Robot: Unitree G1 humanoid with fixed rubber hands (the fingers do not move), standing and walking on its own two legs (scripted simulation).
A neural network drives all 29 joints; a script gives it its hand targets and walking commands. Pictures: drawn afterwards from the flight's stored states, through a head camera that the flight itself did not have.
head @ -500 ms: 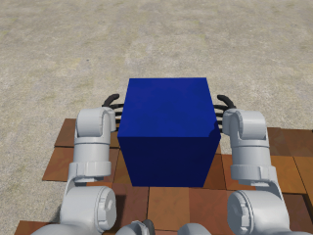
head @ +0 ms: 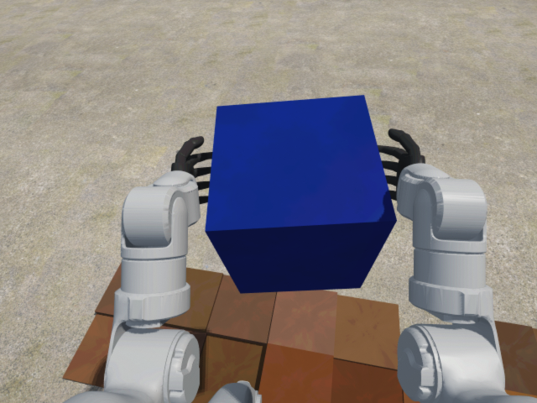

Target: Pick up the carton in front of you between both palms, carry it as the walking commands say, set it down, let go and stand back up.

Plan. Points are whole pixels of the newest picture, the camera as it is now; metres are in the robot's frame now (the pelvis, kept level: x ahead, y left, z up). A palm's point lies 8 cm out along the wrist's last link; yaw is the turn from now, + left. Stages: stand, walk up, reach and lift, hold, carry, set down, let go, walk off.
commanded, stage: carry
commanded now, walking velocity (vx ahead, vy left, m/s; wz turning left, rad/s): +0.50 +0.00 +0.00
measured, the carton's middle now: (295, 205) +0.39 +0.02 +0.07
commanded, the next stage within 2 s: none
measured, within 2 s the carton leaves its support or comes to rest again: neither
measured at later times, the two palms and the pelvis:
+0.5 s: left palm (233, 84) +0.68 +0.17 +0.11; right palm (380, 90) +0.65 -0.13 +0.12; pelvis +0.28 +0.05 +0.00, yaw -1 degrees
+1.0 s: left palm (240, 32) +0.94 +0.19 +0.10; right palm (354, 27) +0.97 -0.10 +0.10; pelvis +0.59 +0.02 +0.00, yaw +0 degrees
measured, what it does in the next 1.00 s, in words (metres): walks ahead: left foot, then right foot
